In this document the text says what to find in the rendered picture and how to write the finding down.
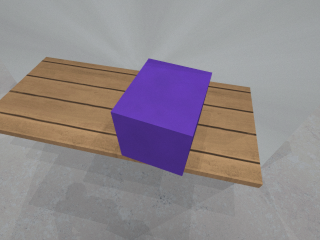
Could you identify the carton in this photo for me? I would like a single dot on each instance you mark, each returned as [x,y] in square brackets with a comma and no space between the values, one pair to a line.
[156,118]

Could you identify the table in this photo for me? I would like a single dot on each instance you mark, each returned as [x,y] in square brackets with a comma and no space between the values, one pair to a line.
[68,103]

